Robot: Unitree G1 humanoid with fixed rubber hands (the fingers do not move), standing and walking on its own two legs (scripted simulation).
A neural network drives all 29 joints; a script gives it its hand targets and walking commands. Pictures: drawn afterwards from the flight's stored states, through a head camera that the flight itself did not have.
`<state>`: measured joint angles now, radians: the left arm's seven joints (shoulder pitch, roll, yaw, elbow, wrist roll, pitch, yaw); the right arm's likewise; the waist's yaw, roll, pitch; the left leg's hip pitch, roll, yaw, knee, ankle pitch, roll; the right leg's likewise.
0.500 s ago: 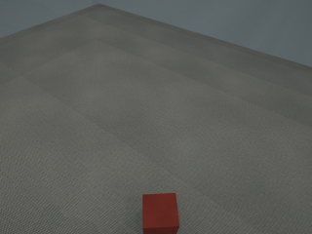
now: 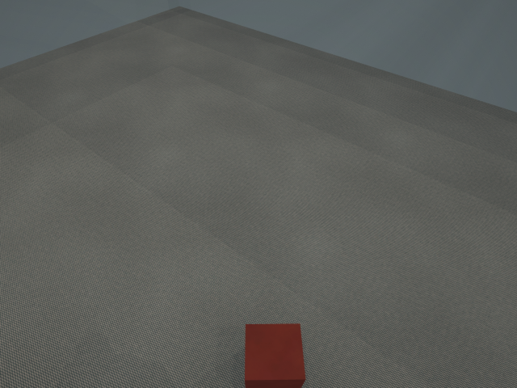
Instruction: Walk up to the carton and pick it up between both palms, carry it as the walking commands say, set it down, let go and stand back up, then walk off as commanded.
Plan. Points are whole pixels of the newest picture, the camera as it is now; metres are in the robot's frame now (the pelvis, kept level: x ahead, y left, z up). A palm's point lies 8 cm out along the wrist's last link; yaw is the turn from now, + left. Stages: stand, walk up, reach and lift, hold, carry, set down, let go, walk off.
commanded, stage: walk up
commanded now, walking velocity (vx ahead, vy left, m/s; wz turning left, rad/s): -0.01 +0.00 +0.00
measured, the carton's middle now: (272, 360) +0.35 -0.03 -0.67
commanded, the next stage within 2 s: stand in 0.32 s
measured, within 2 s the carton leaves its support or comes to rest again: neither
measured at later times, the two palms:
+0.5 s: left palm out of the picture +0.00 +0.23 -0.15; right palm out of the picture +0.00 -0.20 -0.15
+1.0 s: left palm out of the picture +0.01 +0.22 -0.16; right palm out of the picture +0.02 -0.20 -0.15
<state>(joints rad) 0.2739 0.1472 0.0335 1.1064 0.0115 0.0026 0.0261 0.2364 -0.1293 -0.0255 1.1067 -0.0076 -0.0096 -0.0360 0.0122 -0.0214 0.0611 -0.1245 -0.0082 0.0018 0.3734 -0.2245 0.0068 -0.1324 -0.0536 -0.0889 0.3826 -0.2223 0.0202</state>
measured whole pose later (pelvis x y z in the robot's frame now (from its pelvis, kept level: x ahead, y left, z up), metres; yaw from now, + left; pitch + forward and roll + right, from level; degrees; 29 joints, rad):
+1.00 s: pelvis +0.01 +0.01 -0.01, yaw +0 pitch +4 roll +0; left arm 0.30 0.14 -0.01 1.00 -0.02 0.08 0.05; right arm 0.28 -0.15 0.03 0.99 0.02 0.06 -0.04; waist 0.00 -0.01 -0.01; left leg -0.26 -0.02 0.02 0.49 -0.29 0.03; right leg -0.27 -0.07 -0.07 0.49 -0.28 0.01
